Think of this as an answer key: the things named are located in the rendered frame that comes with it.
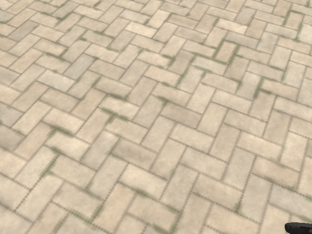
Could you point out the right robot hand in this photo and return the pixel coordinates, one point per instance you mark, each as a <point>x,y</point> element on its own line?
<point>298,228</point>

